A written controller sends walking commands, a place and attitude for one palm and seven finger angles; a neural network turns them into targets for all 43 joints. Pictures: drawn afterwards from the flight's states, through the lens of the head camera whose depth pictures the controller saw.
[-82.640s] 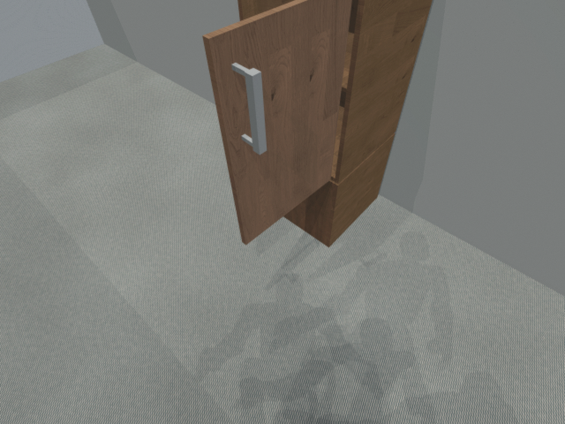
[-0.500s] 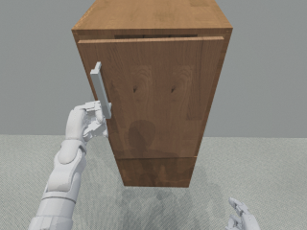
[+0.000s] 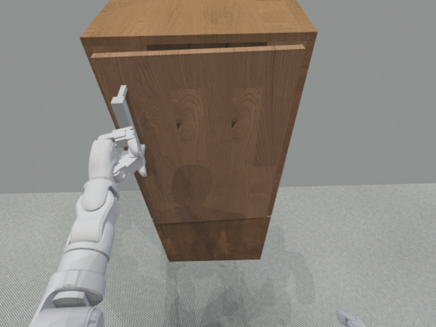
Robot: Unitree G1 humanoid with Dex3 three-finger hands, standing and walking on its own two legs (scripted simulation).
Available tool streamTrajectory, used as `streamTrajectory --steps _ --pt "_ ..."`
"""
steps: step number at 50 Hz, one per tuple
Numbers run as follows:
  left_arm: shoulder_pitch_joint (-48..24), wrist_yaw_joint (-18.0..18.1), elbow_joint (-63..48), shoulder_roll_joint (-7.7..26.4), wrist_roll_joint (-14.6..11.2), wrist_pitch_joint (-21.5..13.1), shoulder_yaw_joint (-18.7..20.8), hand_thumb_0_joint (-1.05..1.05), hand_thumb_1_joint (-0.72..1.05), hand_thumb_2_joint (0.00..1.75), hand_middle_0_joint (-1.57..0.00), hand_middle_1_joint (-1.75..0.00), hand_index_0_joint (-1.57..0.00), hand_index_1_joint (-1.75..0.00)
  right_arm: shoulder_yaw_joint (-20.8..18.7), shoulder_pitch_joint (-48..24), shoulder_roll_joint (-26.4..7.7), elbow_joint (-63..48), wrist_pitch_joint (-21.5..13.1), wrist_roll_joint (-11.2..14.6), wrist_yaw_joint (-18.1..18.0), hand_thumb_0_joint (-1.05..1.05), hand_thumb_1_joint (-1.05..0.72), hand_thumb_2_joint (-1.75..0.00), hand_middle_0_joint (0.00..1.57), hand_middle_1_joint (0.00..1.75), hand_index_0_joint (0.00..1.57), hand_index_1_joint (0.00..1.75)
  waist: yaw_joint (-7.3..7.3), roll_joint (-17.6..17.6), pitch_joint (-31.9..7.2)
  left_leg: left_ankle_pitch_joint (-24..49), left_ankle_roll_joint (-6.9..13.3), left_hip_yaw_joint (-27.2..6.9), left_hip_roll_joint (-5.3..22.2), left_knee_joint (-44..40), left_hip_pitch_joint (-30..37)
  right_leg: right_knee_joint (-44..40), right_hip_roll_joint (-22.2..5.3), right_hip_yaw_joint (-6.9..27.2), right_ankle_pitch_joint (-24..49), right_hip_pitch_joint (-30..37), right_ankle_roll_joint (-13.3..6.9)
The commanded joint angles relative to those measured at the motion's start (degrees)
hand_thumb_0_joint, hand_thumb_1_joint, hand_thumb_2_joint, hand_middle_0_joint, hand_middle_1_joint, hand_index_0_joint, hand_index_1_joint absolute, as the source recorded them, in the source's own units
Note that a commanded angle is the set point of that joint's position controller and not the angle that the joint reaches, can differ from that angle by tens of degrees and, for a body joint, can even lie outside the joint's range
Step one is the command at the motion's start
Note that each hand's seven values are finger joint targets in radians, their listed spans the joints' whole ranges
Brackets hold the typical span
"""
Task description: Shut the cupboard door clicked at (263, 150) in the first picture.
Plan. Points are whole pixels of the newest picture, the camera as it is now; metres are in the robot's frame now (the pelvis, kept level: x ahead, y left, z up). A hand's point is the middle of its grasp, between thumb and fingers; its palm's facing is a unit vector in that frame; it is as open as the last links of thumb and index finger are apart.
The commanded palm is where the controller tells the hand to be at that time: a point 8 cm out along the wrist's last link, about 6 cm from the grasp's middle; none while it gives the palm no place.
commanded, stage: bring the fist close to the handle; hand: left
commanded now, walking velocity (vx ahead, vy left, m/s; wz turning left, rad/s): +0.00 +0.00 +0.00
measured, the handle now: (132, 129) +0.48 +0.20 +0.12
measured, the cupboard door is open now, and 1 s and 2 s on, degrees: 2 0 0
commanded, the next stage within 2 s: push the door shut along its arc in 0.12 s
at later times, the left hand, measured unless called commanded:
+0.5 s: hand (140, 148) +0.41 +0.16 +0.12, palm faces +0.04 -1.00 -0.02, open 3.1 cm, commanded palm +0.40 +0.21 +0.12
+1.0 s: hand (139, 147) +0.41 +0.17 +0.12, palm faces -0.07 -1.00 -0.04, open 2.9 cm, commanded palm +0.45 +0.20 +0.12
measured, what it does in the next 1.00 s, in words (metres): stands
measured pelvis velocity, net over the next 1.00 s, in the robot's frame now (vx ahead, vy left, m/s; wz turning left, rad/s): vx -0.05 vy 0.01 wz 0.05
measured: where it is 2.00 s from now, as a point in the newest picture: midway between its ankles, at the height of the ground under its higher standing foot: outside the picture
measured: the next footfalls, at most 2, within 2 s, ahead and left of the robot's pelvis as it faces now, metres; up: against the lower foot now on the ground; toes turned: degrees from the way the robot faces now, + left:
none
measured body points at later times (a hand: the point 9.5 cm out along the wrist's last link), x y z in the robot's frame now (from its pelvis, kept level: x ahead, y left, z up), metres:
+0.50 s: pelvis +0.00 +0.00 +0.00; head +0.02 -0.01 +0.45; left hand +0.40 +0.22 +0.13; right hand +0.12 -0.25 -0.11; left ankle +0.04 +0.11 -0.73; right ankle -0.02 -0.09 -0.73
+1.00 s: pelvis -0.05 +0.01 -0.02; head +0.00 +0.02 +0.43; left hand +0.41 +0.22 +0.13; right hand +0.02 -0.26 -0.13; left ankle +0.04 +0.11 -0.73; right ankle -0.02 -0.09 -0.73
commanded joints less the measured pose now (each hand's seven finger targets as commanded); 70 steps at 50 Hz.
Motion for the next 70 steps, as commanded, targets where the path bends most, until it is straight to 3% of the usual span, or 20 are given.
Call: streamTrajectory --steps 1,6,11,16,19,20,23,29,33,38,41,43,46,52,53,55,58,61,65,70 --pt "-24.31 -0.10 -13.56 8.27 -0.54 -4.57 0.98 0.00 0.90 0.90 -1.30 -1.50 -1.30 -1.50 -2.43 -4.60 -6.60 -8.02 -3.42 -0.12 -0.49 0.00 -0.90 -0.90 0.20 0.30 0.20 0.30 0.00 -2.53 -14.67 7.36 1.04 -3.37 -0.56 -2.58 13.03 -6.57 -0.48 2.53 15.48 -2.37 1.97" --pt "-26.51 0.57 -11.97 8.10 -0.04 -4.73 0.43 0.00 0.90 0.90 -1.30 -1.50 -1.30 -1.50 -2.26 -4.84 -6.56 -7.65 -3.43 -0.21 -0.70 0.00 -0.90 -0.90 0.20 0.30 0.20 0.30 -0.37 -2.40 -14.64 6.20 1.08 -3.58 -0.61 -2.75 12.98 -6.66 -0.57 2.64 13.88 -2.98 1.95" --pt "-24.37 0.29 -9.38 10.33 -0.22 -4.41 3.20 0.00 0.90 0.90 -1.30 -1.50 -1.30 -1.50 -2.11 -4.81 -6.51 -7.94 -2.92 -0.25 -0.65 0.00 -0.90 -0.90 0.20 0.30 0.20 0.30 0.70 -3.32 -15.33 7.33 1.04 -3.08 -0.77 -2.62 11.68 -6.31 -0.84 2.88 16.15 -1.13 2.06" --pt "-33.34 -1.69 -5.78 10.84 0.12 -4.89 1.40 0.00 0.90 0.90 -1.30 -1.50 -1.30 -1.50 -1.98 -3.93 -6.80 -7.19 -2.48 -0.03 -0.97 0.00 -0.90 -0.90 0.20 0.30 0.20 0.30 -1.72 -2.63 -13.41 5.71 1.09 -3.74 -0.65 -2.09 11.94 -6.57 -0.69 3.00 14.26 -4.33 2.05" --pt "-35.09 -3.02 -2.92 13.03 -0.39 -5.90 3.12 0.00 0.90 0.90 -1.30 -1.50 -1.30 -1.50 -2.09 -3.19 -7.08 -6.97 -2.50 -0.13 -1.18 0.00 -0.90 -0.90 0.20 0.30 0.20 0.30 -1.28 -2.29 -16.07 6.37 1.10 -3.92 -0.83 -1.63 11.72 -5.97 -0.80 3.30 15.01 -3.41 1.97" --pt "-36.55 -3.75 -1.17 11.33 -0.44 -6.07 1.41 0.00 0.90 0.90 -1.30 -1.50 -1.30 -1.50 -1.86 -2.94 -6.92 -6.77 -2.53 -0.03 -1.14 0.00 -0.90 -0.90 0.20 0.30 0.20 0.30 -2.01 -2.38 -15.46 6.31 1.13 -4.06 -0.93 -1.50 11.77 -5.88 -0.75 3.07 15.18 -4.22 1.92" --pt "-41.72 -4.98 3.56 13.65 -0.41 -7.21 2.27 0.00 0.90 0.90 -1.30 -1.50 -1.30 -1.50 -1.98 -1.41 -7.45 -5.51 -2.48 -0.10 -1.31 0.00 -0.90 -0.90 0.20 0.30 0.20 0.30 -3.20 -3.24 -14.39 4.68 1.24 -4.30 -0.86 -0.70 10.58 -5.86 -0.72 3.23 12.94 -6.38 2.12" --pt "-49.22 -7.73 7.82 12.72 -1.16 -9.58 0.78 0.00 0.90 0.90 -1.30 -1.50 -1.30 -1.50 -2.54 0.71 -7.98 -4.55 -2.97 0.09 -0.98 0.00 -0.90 -0.90 0.20 0.30 0.20 0.30 -4.57 -1.61 -18.10 5.96 1.12 -5.40 -0.81 0.45 12.28 -4.19 -0.42 2.59 13.69 -8.83 1.82" --pt "-54.99 -8.30 13.02 15.08 -1.40 -10.21 1.39 0.00 0.90 0.90 -1.30 -1.50 -1.30 -1.50 -2.60 2.25 -8.83 -3.03 -3.23 0.16 -1.41 0.00 -0.90 -0.90 0.20 0.30 0.20 0.30 -6.18 -3.81 -15.29 0.84 1.25 -5.99 -0.64 0.53 9.59 -4.86 -0.31 2.73 7.47 -11.79 1.97" --pt "-60.60 -9.35 16.39 14.55 -1.65 -11.22 -0.96 0.00 0.90 0.90 -1.30 -1.50 -1.30 -1.50 -2.34 3.48 -9.50 -1.95 -4.45 0.25 -1.58 0.00 -0.90 -0.90 0.20 0.30 0.20 0.30 -7.99 -2.87 -15.25 -4.81 1.18 -6.87 -0.64 0.39 7.97 -4.64 -0.30 2.84 1.66 -15.20 1.95" --pt "-63.61 -10.36 17.77 13.46 -2.14 -11.64 -2.93 0.00 0.90 0.90 -1.30 -1.50 -1.30 -1.50 -2.11 3.56 -9.80 -1.47 -5.42 0.44 -1.70 0.00 -0.90 -0.90 0.20 0.30 0.20 0.30 -8.91 0.42 -15.20 -8.91 0.75 -7.50 -0.46 0.20 7.72 -3.93 -0.27 2.77 -1.67 -18.03 1.81" --pt "-64.35 -10.63 18.52 14.94 -2.39 -11.97 -2.39 0.00 0.90 0.90 -1.30 -1.50 -1.30 -1.50 -2.03 4.42 -10.44 -1.17 -6.00 0.42 -1.96 0.00 -0.90 -0.90 0.20 0.30 0.20 0.30 -9.14 -0.24 -15.72 -10.98 0.77 -7.99 -0.39 0.13 6.53 -3.48 -0.35 2.55 -3.45 -18.37 1.76" --pt "-67.17 -11.23 18.41 12.36 -2.98 -12.19 -4.95 0.00 0.90 0.90 -1.30 -1.50 -1.30 -1.50 -1.81 4.64 -10.64 -0.54 -7.46 0.56 -2.17 0.00 -0.90 -0.90 0.20 0.30 0.20 0.30 -10.13 1.85 -15.53 -14.48 0.27 -8.99 0.33 -0.53 7.48 -2.69 -0.23 2.18 -5.36 -21.28 1.78" --pt "-66.97 -10.51 20.30 13.72 -3.64 -11.06 -3.74 0.00 0.90 0.90 -1.30 -1.50 -1.30 -1.50 -1.53 5.92 -11.36 0.08 -9.44 0.58 -2.54 0.00 -0.90 -0.90 0.20 0.30 0.20 0.30 -10.15 -0.74 -16.40 -16.78 0.18 -9.19 0.41 -0.34 3.79 -1.86 -0.17 2.32 -7.49 -20.65 1.98" --pt "-69.22 -2.86 19.61 13.36 -6.47 -10.56 3.81 0.00 0.90 0.90 -1.30 -1.50 -1.30 -1.50 -1.75 4.76 -10.27 0.04 -9.64 0.11 -2.63 0.00 -0.90 -0.90 0.20 0.30 0.20 0.30 -7.47 -0.48 -16.43 -18.06 -0.21 -10.12 -0.02 -0.36 1.74 -2.36 -0.02 2.09 -7.20 -20.54 1.95" --pt "-68.05 4.14 18.38 9.76 -3.19 -10.71 1.08 0.00 0.90 0.90 -1.30 -1.50 -1.30 -1.50 -1.65 5.74 -9.95 -0.35 -10.14 -0.96 -1.37 0.00 -0.90 -0.90 0.20 0.30 0.20 0.30 -8.73 -0.52 -18.45 -18.46 -0.52 -10.80 0.28 -0.66 3.27 -0.34 0.14 0.85 -6.27 -21.10 2.32" --pt "-67.68 8.01 18.57 10.65 2.26 -11.74 -0.99 0.00 0.90 0.90 -1.30 -1.50 -1.30 -1.50 -2.08 6.99 -10.16 0.06 -9.78 -1.89 -0.23 0.00 -0.90 -0.90 0.20 0.30 0.20 0.30 -9.57 0.39 -19.46 -16.66 -0.23 -10.91 0.05 0.26 4.35 0.41 -0.03 0.59 -4.77 -22.02 2.06" --pt "-67.97 7.54 19.72 9.56 4.62 -12.21 -4.05 0.00 0.90 0.90 -1.30 -1.50 -1.30 -1.50 -2.26 6.64 -10.21 -0.05 -9.50 -2.08 0.14 0.00 -0.90 -0.90 0.20 0.30 0.20 0.30 -10.26 0.89 -18.48 -17.45 -0.30 -10.66 0.18 0.57 4.86 -0.03 -0.19 0.98 -6.07 -23.63 1.91" --pt "-66.64 6.05 22.26 12.75 2.79 -11.86 0.14 0.00 0.90 0.90 -1.30 -1.50 -1.30 -1.50 -2.12 6.27 -10.25 -0.94 -9.19 -1.99 -0.04 0.00 -0.90 -0.90 0.20 0.30 0.20 0.30 -8.41 0.00 -19.15 -17.64 -0.48 -10.18 -0.24 0.40 2.47 -0.23 -0.10 1.39 -7.15 -20.69 1.66" --pt "-60.74 5.21 20.86 11.32 2.72 -13.33 0.87 0.00 0.90 0.90 -1.30 -1.50 -1.30 -1.50 -2.56 5.59 -9.85 -2.41 -9.40 -2.08 0.73 0.00 -0.90 -0.90 0.20 0.30 0.20 0.30 -6.71 -0.89 -19.08 -16.63 -0.22 -9.78 -0.13 0.64 1.85 0.11 0.03 1.27 -6.88 -19.67 1.47"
